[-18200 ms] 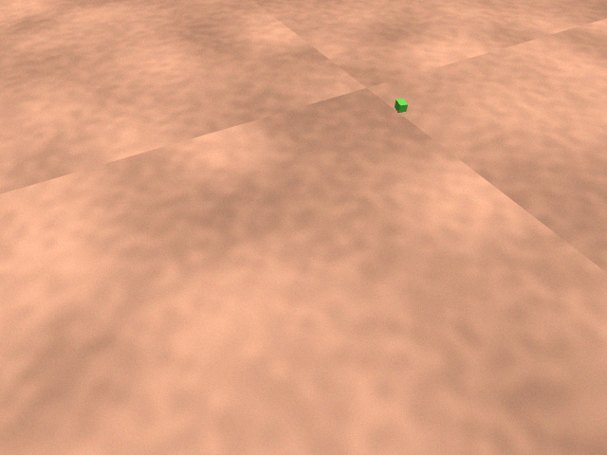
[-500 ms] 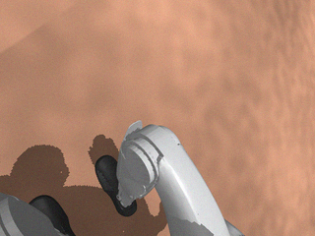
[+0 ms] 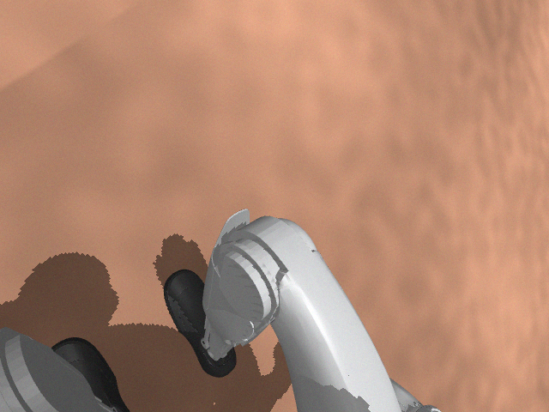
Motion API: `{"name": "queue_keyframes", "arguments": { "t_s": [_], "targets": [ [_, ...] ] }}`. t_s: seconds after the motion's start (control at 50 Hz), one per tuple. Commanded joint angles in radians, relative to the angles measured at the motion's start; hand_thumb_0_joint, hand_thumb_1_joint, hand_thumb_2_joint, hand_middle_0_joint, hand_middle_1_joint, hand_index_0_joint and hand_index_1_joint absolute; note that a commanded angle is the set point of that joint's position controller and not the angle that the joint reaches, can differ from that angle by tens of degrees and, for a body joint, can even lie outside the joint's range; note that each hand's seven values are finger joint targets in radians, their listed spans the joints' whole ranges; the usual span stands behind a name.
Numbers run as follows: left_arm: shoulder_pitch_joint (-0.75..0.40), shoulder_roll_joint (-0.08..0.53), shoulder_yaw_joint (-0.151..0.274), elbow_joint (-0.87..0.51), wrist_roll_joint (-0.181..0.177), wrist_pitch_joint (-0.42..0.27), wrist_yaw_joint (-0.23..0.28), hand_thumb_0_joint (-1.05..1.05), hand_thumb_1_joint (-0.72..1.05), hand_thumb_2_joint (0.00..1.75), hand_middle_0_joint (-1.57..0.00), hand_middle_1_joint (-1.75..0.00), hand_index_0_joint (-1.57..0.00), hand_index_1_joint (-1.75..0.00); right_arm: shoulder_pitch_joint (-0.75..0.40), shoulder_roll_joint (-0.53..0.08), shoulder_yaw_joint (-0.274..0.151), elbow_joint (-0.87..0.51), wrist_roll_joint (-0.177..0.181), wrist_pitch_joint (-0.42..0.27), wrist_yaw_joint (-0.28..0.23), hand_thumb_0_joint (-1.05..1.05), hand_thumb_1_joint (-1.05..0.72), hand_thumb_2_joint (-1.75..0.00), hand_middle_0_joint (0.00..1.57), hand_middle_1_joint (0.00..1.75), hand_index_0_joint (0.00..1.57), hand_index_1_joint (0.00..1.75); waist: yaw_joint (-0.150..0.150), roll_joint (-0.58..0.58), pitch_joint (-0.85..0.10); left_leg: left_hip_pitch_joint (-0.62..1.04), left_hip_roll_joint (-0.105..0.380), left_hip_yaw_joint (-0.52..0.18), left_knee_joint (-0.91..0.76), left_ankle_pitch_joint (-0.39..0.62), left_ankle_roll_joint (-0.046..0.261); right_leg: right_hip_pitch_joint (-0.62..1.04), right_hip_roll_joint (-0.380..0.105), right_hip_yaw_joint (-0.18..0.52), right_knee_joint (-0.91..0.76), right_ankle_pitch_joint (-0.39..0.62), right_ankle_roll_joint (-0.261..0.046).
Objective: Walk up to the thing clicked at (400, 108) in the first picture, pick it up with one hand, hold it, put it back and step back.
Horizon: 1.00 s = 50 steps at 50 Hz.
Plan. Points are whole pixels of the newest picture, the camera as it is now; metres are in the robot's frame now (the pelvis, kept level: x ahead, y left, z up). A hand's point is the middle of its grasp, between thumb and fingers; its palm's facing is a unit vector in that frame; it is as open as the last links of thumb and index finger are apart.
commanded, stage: close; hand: left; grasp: from above
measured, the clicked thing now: out of the picture +0.49 +0.33 -0.29
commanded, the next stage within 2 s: settle in 1.08 s
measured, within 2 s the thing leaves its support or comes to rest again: leaves its support in 1.40 s
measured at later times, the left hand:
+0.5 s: hand out of the picture +0.48 +0.33 -0.27, palm faces -0.43 -0.18 -0.88, open 9.9 cm
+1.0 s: hand out of the picture +0.48 +0.33 -0.27, palm faces -0.41 -0.19 -0.89, open 8.0 cm
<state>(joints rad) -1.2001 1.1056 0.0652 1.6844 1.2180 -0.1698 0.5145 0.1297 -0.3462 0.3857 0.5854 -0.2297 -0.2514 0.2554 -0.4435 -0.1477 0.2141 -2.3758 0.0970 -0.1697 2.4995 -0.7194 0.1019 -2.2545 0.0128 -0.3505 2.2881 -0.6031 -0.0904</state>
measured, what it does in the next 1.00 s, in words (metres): stands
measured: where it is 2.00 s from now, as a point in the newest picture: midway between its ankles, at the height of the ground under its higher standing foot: (161, 375)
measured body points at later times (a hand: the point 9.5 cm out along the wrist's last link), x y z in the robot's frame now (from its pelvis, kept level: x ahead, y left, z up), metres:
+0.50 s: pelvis +0.00 +0.00 +0.00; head +0.31 +0.13 +0.30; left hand +0.50 +0.33 -0.22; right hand +0.03 -0.23 -0.05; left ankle +0.06 +0.11 -0.28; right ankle +0.12 -0.07 -0.28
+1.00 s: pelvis +0.00 +0.00 +0.00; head +0.30 +0.13 +0.30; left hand +0.50 +0.33 -0.22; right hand +0.04 -0.23 -0.05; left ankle +0.06 +0.11 -0.28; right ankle +0.12 -0.07 -0.28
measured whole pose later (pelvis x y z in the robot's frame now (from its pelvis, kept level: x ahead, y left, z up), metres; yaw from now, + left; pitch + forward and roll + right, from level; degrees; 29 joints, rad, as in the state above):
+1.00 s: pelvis +0.00 +0.00 +0.00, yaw -1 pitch +30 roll -16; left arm -1.19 1.10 0.07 1.71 1.22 -0.16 0.55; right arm 0.13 -0.35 0.39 0.60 -0.23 -0.28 0.27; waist -0.44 -0.15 0.21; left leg -2.38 0.10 -0.18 2.51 -0.72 0.10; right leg -2.26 0.02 -0.36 2.29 -0.59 -0.08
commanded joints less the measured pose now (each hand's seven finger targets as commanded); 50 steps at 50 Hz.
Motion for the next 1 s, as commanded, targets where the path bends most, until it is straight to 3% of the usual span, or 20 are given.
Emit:
{"name": "queue_keyframes", "arguments": {
  "t_s": [0.0, 0.1, 0.14, 0.2, 0.24, 0.3, 0.34, 0.36, 0.38, 0.48, 0.5, 0.54, 0.56, 0.62, 0.64, 0.72, 0.78, 0.84, 0.9, 0.98],
  "targets": [
    [-0.245, 0.173, -0.005, -0.101, -0.016, -0.005, 0.039, 0.00, -0.14, 0.70, -0.37, -0.74, -0.38, -0.73, 0.243, -0.331, -0.076, 0.046, 0.002, -0.001, -0.009, 0.00, -0.89, -0.90, 0.20, 0.30, 0.20, 0.30, -0.078, 0.573, -0.631, 0.502, 0.005, -0.062, -0.230, 0.276, -0.079, 0.390, 0.079, 0.083, -0.186, 0.262, 0.071],
    [-0.249, 0.207, -0.008, -0.083, -0.005, -0.002, 0.053, 0.00, -0.07, 0.66, -0.42, -0.73, -0.43, -0.72, 0.223, -0.340, -0.069, 0.035, 0.005, 0.001, -0.014, 0.00, -0.89, -0.90, 0.20, 0.30, 0.20, 0.30, -0.064, 0.596, -0.664, 0.510, 0.006, -0.060, -0.233, 0.269, -0.080, 0.421, 0.088, 0.082, -0.181, 0.267, 0.067],
    [-0.260, 0.203, -0.007, -0.082, 0.000, 0.000, 0.056, 0.00, -0.03, 0.64, -0.45, -0.69, -0.46, -0.68, 0.223, -0.339, -0.068, 0.035, 0.003, -0.004, -0.012, 0.00, -0.89, -0.90, 0.20, 0.30, 0.20, 0.30, -0.063, 0.606, -0.635, 0.504, 0.004, -0.059, -0.238, 0.245, -0.082, 0.389, 0.083, 0.084, -0.174, 0.243, 0.065],
    [-0.253, 0.245, 0.022, -0.105, 0.005, 0.004, 0.067, 0.00, -0.01, 0.62, -0.48, -0.66, -0.48, -0.65, 0.220, -0.338, -0.068, 0.031, 0.005, -0.001, -0.015, 0.00, -0.89, -0.90, 0.20, 0.30, 0.20, 0.30, -0.049, 0.602, -0.671, 0.488, 0.004, -0.050, -0.231, 0.255, -0.078, 0.432, 0.088, 0.087, -0.179, 0.261, 0.066],
    [-0.240, 0.199, 0.007, -0.071, 0.004, 0.012, 0.066, 0.00, 0.02, 0.61, -0.49, -0.65, -0.50, -0.64, 0.219, -0.333, -0.069, 0.029, 0.003, -0.005, -0.011, 0.00, -0.89, -0.90, 0.20, 0.30, 0.20, 0.30, -0.066, 0.581, -0.637, 0.489, 0.005, -0.061, -0.228, 0.269, -0.080, 0.397, 0.083, 0.082, -0.169, 0.268, 0.068],
    [-0.254, 0.206, 0.014, -0.089, -0.004, 0.015, 0.065, 0.00, 0.08, 0.59, -0.54, -0.64, -0.55, -0.63, 0.221, -0.339, -0.073, 0.041, 0.002, -0.008, -0.008, 0.00, -0.89, -0.90, 0.20, 0.30, 0.20, 0.30, -0.067, 0.628, -0.647, 0.536, 0.015, -0.078, -0.239, 0.301, -0.092, 0.371, 0.080, 0.079, -0.166, 0.271, 0.068],
    [-0.225, 0.213, 0.022, -0.090, -0.004, 0.023, 0.064, 0.00, 0.12, 0.55, -0.57, -0.63, -0.58, -0.61, 0.224, -0.338, -0.076, 0.043, 0.002, -0.006, -0.007, 0.00, -0.89, -0.90, 0.20, 0.30, 0.20, 0.30, -0.053, 0.625, -0.667, 0.534, 0.011, -0.067, -0.236, 0.300, -0.089, 0.399, 0.081, 0.082, -0.172, 0.279, 0.067],
    [-0.238, 0.188, 0.007, -0.080, -0.005, 0.023, 0.057, 0.00, 0.15, 0.56, -0.59, -0.62, -0.60, -0.61, 0.224, -0.332, -0.074, 0.037, 0.001, -0.011, -0.004, 0.00, -0.89, -0.90, 0.20, 0.30, 0.20, 0.30, -0.070, 0.608, -0.630, 0.509, 0.009, -0.063, -0.228, 0.274, -0.085, 0.378, 0.077, 0.082, -0.170, 0.261, 0.069],
    [-0.243, 0.209, 0.020, -0.117, -0.016, 0.020, 0.057, 0.00, 0.16, 0.55, -0.59, -0.62, -0.61, -0.61, 0.224, -0.334, -0.078, 0.048, 0.003, -0.009, -0.004, 0.00, -0.89, -0.90, 0.20, 0.30, 0.20, 0.30, -0.059, 0.627, -0.663, 0.516, 0.010, -0.064, -0.233, 0.280, -0.087, 0.398, 0.082, 0.081, -0.175, 0.264, 0.066],
    [-0.230, 0.200, 0.018, -0.115, -0.026, 0.020, 0.048, 0.00, 0.27, 0.51, -0.67, -0.59, -0.69, -0.56, 0.236, -0.331, -0.079, 0.049, 0.004, -0.014, -0.001, 0.00, -0.89, -0.90, 0.20, 0.30, 0.20, 0.30, -0.063, 0.591, -0.654, 0.487, 0.004, -0.051, -0.218, 0.275, -0.077, 0.422, 0.079, 0.086, -0.180, 0.271, 0.071],
    [-0.203, 0.198, 0.015, -0.102, -0.033, 0.018, 0.048, 0.00, 0.28, 0.50, -0.68, -0.58, -0.70, -0.56, 0.230, -0.330, -0.079, 0.049, 0.005, -0.014, 0.000, 0.00, -0.89, -0.90, 0.20, 0.30, 0.20, 0.30, -0.050, 0.574, -0.660, 0.470, 0.001, -0.046, -0.217, 0.266, -0.074, 0.449, 0.086, 0.086, -0.184, 0.271, 0.071],
    [-0.222, 0.180, 0.008, -0.110, -0.027, 0.012, 0.047, 0.00, 0.34, 0.46, -0.72, -0.57, -0.74, -0.54, 0.237, -0.326, -0.081, 0.047, 0.002, -0.019, 0.001, 0.00, -0.89, -0.90, 0.20, 0.30, 0.20, 0.30, -0.065, 0.588, -0.648, 0.499, 0.002, -0.050, -0.218, 0.267, -0.077, 0.419, 0.084, 0.085, -0.179, 0.264, 0.070],
    [-0.221, 0.193, 0.018, -0.137, -0.036, 0.005, 0.048, 0.00, 0.35, 0.45, -0.72, -0.57, -0.75, -0.53, 0.235, -0.329, -0.084, 0.055, 0.004, -0.015, 0.001, 0.00, -0.89, -0.90, 0.20, 0.30, 0.20, 0.30, -0.049, 0.601, -0.689, 0.515, 0.005, -0.055, -0.225, 0.295, -0.082, 0.442, 0.088, 0.079, -0.181, 0.282, 0.070],
    [-0.226, 0.151, -0.013, -0.097, -0.036, 0.003, 0.047, 0.00, 0.38, 0.44, -0.74, -0.57, -0.77, -0.53, 0.237, -0.328, -0.077, 0.061, 0.001, -0.018, 0.005, 0.00, -0.89, -0.90, 0.20, 0.30, 0.20, 0.30, -0.076, 0.583, -0.652, 0.499, 0.005, -0.061, -0.218, 0.289, -0.080, 0.423, 0.087, 0.074, -0.177, 0.282, 0.071],
    [-0.211, 0.145, -0.020, -0.084, -0.037, 0.005, 0.046, 0.00, 0.40, 0.43, -0.74, -0.57, -0.78, -0.53, 0.230, -0.326, -0.078, 0.057, 0.002, -0.018, 0.005, 0.00, -0.89, -0.90, 0.20, 0.30, 0.20, 0.30, -0.068, 0.574, -0.644, 0.491, 0.002, -0.053, -0.214, 0.280, -0.078, 0.424, 0.090, 0.076, -0.181, 0.274, 0.070],
    [-0.243, 0.187, -0.006, -0.113, -0.024, -0.003, 0.060, 0.00, 0.47, 0.42, -0.82, -0.52, -0.85, -0.49, 0.227, -0.339, -0.076, 0.058, 0.002, -0.022, 0.004, 0.00, -0.89, -0.90, 0.20, 0.30, 0.20, 0.30, -0.055, 0.610, -0.653, 0.522, 0.007, -0.067, -0.231, 0.268, -0.088, 0.396, 0.087, 0.075, -0.174, 0.254, 0.066],
    [-0.220, 0.174, -0.016, -0.082, -0.014, 0.001, 0.067, 0.00, 0.53, 0.42, -0.87, -0.51, -0.90, -0.48, 0.220, -0.334, -0.069, 0.048, -0.001, -0.025, 0.007, 0.00, -0.89, -0.90, 0.20, 0.30, 0.20, 0.30, -0.060, 0.586, -0.630, 0.488, 0.001, -0.052, -0.219, 0.262, -0.080, 0.413, 0.091, 0.078, -0.179, 0.263, 0.068],
    [-0.228, 0.217, 0.016, -0.107, -0.013, 0.005, 0.075, 0.00, 0.57, 0.41, -0.90, -0.50, -0.93, -0.47, 0.215, -0.341, -0.075, 0.045, 0.003, -0.023, 0.005, 0.00, -0.89, -0.90, 0.20, 0.30, 0.20, 0.30, -0.041, 0.611, -0.662, 0.513, 0.004, -0.057, -0.226, 0.285, -0.084, 0.417, 0.092, 0.079, -0.174, 0.277, 0.066],
    [-0.228, 0.180, 0.007, -0.089, -0.015, 0.009, 0.074, 0.00, 0.63, 0.42, -0.95, -0.48, -0.97, -0.46, 0.217, -0.336, -0.076, 0.047, 0.000, -0.028, 0.009, 0.00, -0.89, -0.90, 0.20, 0.30, 0.20, 0.30, -0.057, 0.592, -0.641, 0.507, 0.006, -0.065, -0.229, 0.269, -0.086, 0.390, 0.088, 0.076, -0.169, 0.261, 0.067],
    [-0.230, 0.188, 0.012, -0.099, -0.016, 0.016, 0.074, 0.00, 0.70, 0.41, -1.01, -0.46, -1.03, -0.44, 0.217, -0.336, -0.084, 0.052, 0.004, -0.031, 0.009, 0.00, -0.90, -0.90, 0.20, 0.30, 0.20, 0.30, -0.046, 0.606, -0.652, 0.507, 0.004, -0.063, -0.229, 0.257, -0.086, 0.388, 0.087, 0.078, -0.173, 0.251, 0.066]
  ]
}}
